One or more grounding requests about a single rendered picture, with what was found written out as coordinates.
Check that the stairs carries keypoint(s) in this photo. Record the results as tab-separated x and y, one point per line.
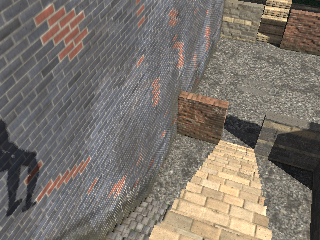
273	21
223	201

